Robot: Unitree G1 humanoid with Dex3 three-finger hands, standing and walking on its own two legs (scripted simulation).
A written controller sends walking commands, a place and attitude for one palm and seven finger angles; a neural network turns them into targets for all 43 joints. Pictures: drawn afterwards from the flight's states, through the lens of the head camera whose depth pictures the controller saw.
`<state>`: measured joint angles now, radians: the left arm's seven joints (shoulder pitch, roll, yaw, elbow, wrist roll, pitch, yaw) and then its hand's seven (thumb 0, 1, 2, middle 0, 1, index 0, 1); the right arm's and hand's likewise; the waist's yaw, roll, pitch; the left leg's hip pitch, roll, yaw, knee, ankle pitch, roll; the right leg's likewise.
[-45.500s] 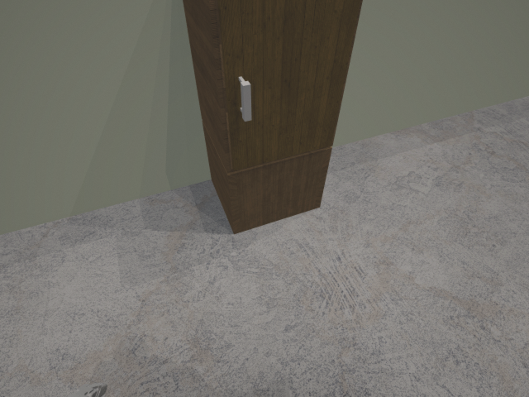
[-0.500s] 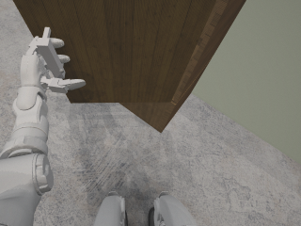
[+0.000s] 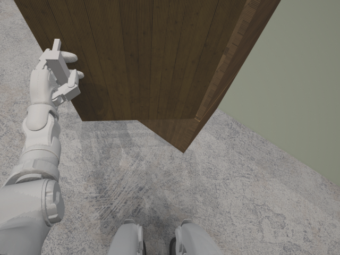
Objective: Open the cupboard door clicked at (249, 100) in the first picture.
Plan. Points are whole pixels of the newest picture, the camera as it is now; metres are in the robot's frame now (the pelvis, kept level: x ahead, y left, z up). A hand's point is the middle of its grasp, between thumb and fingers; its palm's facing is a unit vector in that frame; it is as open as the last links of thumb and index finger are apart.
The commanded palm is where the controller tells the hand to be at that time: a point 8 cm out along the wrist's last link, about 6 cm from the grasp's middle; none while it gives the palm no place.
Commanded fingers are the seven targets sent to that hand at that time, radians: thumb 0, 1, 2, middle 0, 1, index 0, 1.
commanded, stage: pull the door open along its arc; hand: left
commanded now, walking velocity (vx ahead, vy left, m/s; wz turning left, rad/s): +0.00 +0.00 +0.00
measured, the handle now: (64, 68) +0.53 +0.23 +0.06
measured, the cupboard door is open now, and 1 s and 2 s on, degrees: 41 73 83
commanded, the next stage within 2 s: open thumb and fingers to let go in 1.14 s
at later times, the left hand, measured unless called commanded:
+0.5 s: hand (77, 117) +0.41 +0.18 +0.05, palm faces +0.04 -1.00 +0.02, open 6.0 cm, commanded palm +0.35 +0.23 +0.05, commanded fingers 0.00 0.90 0.90 -0.40 -1.35 -0.40 -1.35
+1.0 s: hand (113, 166) +0.30 +0.10 +0.05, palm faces +0.46 -0.89 +0.03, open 6.0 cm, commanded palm +0.23 +0.12 +0.05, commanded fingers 0.00 0.90 0.90 -0.40 -1.35 -0.40 -1.35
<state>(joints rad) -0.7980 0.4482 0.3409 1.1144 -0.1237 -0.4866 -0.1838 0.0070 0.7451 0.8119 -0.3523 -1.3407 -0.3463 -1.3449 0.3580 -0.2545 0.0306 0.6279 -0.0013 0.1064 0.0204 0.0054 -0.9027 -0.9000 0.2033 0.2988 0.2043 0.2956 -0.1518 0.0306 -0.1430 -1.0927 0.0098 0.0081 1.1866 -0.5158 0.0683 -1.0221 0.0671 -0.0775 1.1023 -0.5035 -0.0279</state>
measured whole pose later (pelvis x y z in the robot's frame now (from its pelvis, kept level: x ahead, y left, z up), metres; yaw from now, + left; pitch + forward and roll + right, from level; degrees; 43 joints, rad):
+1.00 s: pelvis +0.00 -0.03 +0.01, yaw +3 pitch +16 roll -2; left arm 0.04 -0.06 -0.10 0.29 0.05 -0.41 0.53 0.01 0.70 0.74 -0.32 -1.34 -0.34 -1.33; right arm 0.20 -0.17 0.01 0.57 -0.06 0.03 0.05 0.01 -0.90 -0.90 0.20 0.30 0.20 0.30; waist -0.01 0.02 -0.18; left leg -0.89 -0.02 -0.01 1.11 -0.49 0.03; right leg -0.83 0.04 -0.09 1.08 -0.52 -0.06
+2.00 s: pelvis +0.00 -0.05 +0.01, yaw +5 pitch +16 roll +0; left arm 0.25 -0.07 -0.22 0.11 0.08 -0.40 0.51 -0.01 -0.48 0.30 -0.32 -0.90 -0.36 -0.89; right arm 0.20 -0.19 0.01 0.55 -0.06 -0.04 0.01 0.01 -0.90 -0.90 0.20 0.30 0.20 0.30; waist 0.00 0.03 -0.18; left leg -0.91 -0.03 -0.03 1.13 -0.50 0.00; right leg -0.86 0.03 -0.12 1.13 -0.55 -0.09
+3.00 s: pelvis +0.00 +0.00 -0.01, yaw +2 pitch +17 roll -3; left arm 0.58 0.12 -0.22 -0.22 -0.03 -0.43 0.03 -0.01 -0.50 0.30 -0.21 -0.33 -0.24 -0.34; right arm 0.23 -0.18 0.03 0.37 0.00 0.00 0.03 0.01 -0.90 -0.90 0.20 0.30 0.20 0.30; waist 0.01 0.04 -0.18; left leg -0.99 -0.03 0.02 1.25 -0.57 0.07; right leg -0.92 0.03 -0.07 1.21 -0.59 -0.03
